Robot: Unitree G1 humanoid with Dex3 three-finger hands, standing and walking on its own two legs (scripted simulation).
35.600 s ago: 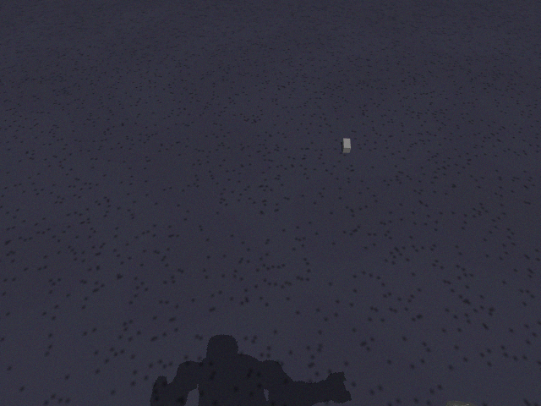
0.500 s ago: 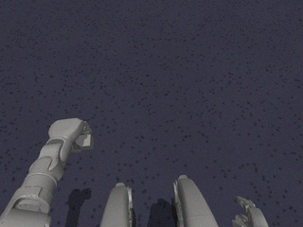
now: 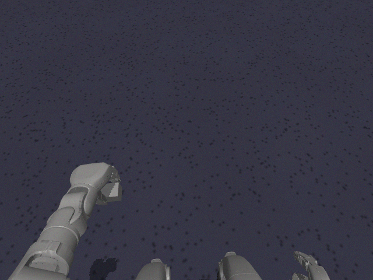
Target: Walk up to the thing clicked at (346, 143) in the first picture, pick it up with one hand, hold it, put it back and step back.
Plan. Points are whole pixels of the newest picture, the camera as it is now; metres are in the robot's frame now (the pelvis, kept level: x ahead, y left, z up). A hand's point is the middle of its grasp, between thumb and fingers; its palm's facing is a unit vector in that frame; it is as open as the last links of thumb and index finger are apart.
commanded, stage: hold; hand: left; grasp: from above
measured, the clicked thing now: (104, 193) +0.34 +0.23 -0.11
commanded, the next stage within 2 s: crouch in 1.92 s
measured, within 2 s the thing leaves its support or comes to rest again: neither
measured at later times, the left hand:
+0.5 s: hand (94, 179) +0.34 +0.22 -0.02, palm faces -0.47 -0.04 -0.88, open 6.8 cm
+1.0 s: hand (96, 181) +0.32 +0.21 +0.00, palm faces -0.45 -0.03 -0.89, open 6.7 cm
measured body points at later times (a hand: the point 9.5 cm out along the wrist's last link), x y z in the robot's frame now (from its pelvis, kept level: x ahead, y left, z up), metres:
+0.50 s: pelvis +0.03 +0.00 +0.02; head +0.06 -0.01 +0.47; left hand +0.36 +0.22 +0.03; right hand +0.14 -0.27 -0.09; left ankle +0.03 +0.12 -0.69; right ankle +0.05 -0.15 -0.69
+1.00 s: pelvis +0.02 -0.01 +0.03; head +0.04 -0.03 +0.48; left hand +0.34 +0.21 +0.05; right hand +0.15 -0.28 -0.08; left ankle +0.03 +0.12 -0.69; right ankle +0.05 -0.15 -0.69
